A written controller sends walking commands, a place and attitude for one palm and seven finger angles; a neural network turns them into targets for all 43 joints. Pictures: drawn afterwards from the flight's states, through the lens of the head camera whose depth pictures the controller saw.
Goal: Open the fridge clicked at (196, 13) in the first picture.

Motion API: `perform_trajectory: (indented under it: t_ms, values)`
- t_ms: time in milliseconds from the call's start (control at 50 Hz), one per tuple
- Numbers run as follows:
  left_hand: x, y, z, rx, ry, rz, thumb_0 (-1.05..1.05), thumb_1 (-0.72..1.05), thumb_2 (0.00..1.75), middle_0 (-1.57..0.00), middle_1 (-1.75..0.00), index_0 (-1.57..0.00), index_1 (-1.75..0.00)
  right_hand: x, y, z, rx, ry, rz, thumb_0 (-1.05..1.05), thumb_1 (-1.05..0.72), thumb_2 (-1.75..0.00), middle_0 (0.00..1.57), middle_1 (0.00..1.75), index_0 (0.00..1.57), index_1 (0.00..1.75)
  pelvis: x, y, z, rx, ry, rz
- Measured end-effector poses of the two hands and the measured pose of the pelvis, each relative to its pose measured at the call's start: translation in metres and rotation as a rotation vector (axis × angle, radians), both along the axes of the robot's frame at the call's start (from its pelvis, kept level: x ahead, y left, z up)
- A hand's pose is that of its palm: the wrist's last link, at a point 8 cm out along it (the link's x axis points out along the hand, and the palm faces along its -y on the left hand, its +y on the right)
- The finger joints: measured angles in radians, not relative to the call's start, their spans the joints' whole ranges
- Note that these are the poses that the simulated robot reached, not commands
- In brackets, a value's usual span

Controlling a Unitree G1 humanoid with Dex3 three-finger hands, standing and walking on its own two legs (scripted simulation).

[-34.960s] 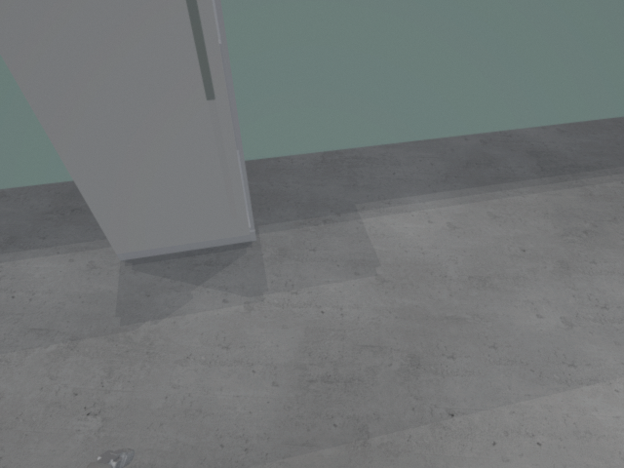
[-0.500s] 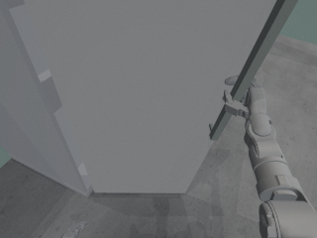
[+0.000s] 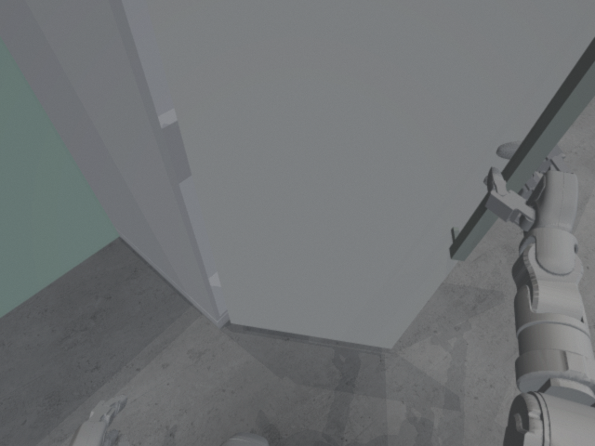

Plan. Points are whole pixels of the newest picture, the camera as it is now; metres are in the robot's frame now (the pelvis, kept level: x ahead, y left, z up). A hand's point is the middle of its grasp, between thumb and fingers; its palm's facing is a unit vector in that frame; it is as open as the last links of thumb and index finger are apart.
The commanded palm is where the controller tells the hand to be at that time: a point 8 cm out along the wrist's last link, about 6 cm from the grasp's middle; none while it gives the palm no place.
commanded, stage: stop walking and hold the door back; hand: right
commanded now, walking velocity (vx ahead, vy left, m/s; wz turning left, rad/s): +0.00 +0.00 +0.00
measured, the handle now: (520, 151) +0.49 -0.18 +0.17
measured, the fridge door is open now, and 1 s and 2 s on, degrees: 58 59 56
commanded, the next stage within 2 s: loosen the grip on the handle in 0.88 s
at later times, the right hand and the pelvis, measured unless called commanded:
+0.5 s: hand (501, 218) +0.40 -0.16 +0.13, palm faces +0.02 +0.99 -0.17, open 6.1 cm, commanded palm +0.39 -0.23 +0.11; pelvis +0.00 -0.04 -0.01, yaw +2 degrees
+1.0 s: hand (497, 202) +0.43 -0.16 +0.13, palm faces +0.04 +0.99 -0.17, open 5.8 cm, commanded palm +0.40 -0.21 +0.13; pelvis -0.02 -0.03 -0.01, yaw +4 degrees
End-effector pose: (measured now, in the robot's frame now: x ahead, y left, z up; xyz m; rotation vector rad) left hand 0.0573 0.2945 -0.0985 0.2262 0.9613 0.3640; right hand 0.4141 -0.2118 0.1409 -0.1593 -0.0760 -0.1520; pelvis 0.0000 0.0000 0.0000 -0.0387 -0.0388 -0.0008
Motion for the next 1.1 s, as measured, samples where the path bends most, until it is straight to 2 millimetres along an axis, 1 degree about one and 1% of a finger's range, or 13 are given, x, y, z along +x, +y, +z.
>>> perform_trajectory:
  t_ms: [80,160,220,320,400,480,560,740,820,880,980,1020,1100]
  values:
    - [0.027,-0.036,0.007,0.004,-0.061,-0.015,0.01,0.91,0.90,-0.20,-0.30,-0.20,-0.30,-0.005,-0.004,-0.005,0.015,-0.080,0.089,-0.01,-0.65,-0.73,0.45,1.40,0.38,1.36,0.007,-0.020,-0.008,0.035,0.010,0.016]
    - [0.056,-0.076,0.014,-0.051,-0.104,-0.083,0.01,0.91,0.90,-0.20,-0.30,-0.20,-0.30,-0.018,-0.005,-0.008,0.016,-0.117,0.144,-0.01,-0.65,-0.73,0.45,1.40,0.33,1.34,0.013,-0.030,-0.004,0.054,0.027,0.060]
    - [0.076,-0.101,0.010,-0.098,-0.118,-0.150,0.01,0.91,0.90,-0.20,-0.30,-0.20,-0.30,-0.026,-0.007,-0.007,-0.015,-0.128,0.171,-0.02,-0.63,-0.73,0.46,1.40,0.34,1.35,0.016,-0.034,-0.004,0.071,0.037,0.058]
    - [0.101,-0.121,-0.003,-0.145,-0.130,-0.200,0.01,0.91,0.90,-0.21,-0.30,-0.21,-0.30,-0.034,-0.007,-0.005,-0.054,-0.119,0.179,-0.05,-0.58,-0.73,0.46,1.40,0.36,1.36,0.016,-0.039,-0.009,0.072,0.031,0.057]
    - [0.105,-0.122,-0.005,-0.135,-0.128,-0.209,0.01,0.91,0.90,-0.21,-0.30,-0.21,-0.30,-0.034,-0.006,-0.005,-0.047,-0.079,0.170,-0.07,-0.58,-0.77,0.46,1.40,0.38,1.38,0.011,-0.042,-0.008,0.059,0.028,0.048]
    - [0.097,-0.113,-0.002,-0.100,-0.121,-0.198,0.01,0.91,0.90,-0.21,-0.30,-0.21,-0.30,-0.033,-0.005,-0.005,-0.026,-0.047,0.150,-0.07,-0.59,-0.79,0.46,1.40,0.38,1.39,0.005,-0.042,-0.008,0.055,0.025,0.045]
    - [0.077,-0.096,-0.001,-0.064,-0.096,-0.169,0.01,0.91,0.90,-0.21,-0.30,-0.21,-0.30,-0.030,-0.003,-0.004,-0.013,-0.023,0.130,-0.07,-0.61,-0.80,0.46,1.40,0.37,1.39,-0.002,-0.039,-0.007,0.055,0.026,0.042]
    - [0.011,-0.059,-0.007,-0.008,0.026,-0.063,0.01,0.91,0.90,-0.21,-0.30,-0.20,-0.30,-0.020,-0.003,-0.004,-0.005,0.023,0.104,-0.09,-0.64,-0.81,0.46,1.40,0.37,1.40,-0.013,-0.034,-0.006,0.057,0.030,0.038]
    - [-0.017,-0.052,-0.010,-0.002,0.078,-0.014,0.01,0.91,0.90,-0.20,-0.30,-0.20,-0.30,-0.013,-0.003,-0.005,-0.002,0.040,0.101,-0.11,-0.64,-0.81,0.46,1.40,0.38,1.40,-0.015,-0.034,-0.005,0.057,0.030,0.043]
    - [-0.032,-0.051,-0.012,-0.006,0.100,0.015,0.01,0.91,0.90,-0.20,-0.30,-0.20,-0.30,-0.009,-0.003,-0.005,0.001,0.044,0.098,-0.11,-0.65,-0.81,0.45,1.39,0.38,1.40,-0.016,-0.034,-0.005,0.055,0.029,0.048]
    - [-0.043,-0.056,-0.014,-0.024,0.111,0.038,0.01,0.91,0.90,-0.20,-0.30,-0.20,-0.30,-0.007,-0.003,-0.006,0.009,0.037,0.099,-0.11,-0.66,-0.80,0.45,1.39,0.37,1.40,-0.015,-0.034,-0.005,0.054,0.031,0.056]
    - [-0.042,-0.059,-0.012,-0.036,0.091,0.025,0.01,0.91,0.90,-0.20,-0.30,-0.20,-0.30,-0.002,-0.005,-0.003,-0.021,0.052,0.124,-0.11,-0.63,-0.80,0.45,1.39,0.37,1.40,-0.018,-0.033,-0.005,0.050,0.028,0.065]
    - [-0.035,-0.061,-0.003,-0.047,0.010,-0.012,0.01,0.91,0.90,-0.21,-0.30,-0.20,-0.30,0.008,-0.011,-0.003,0.083,0.100,0.115,-0.09,-0.53,-0.76,0.45,1.40,0.39,1.40,-0.020,-0.029,-0.006,0.033,0.069,0.052]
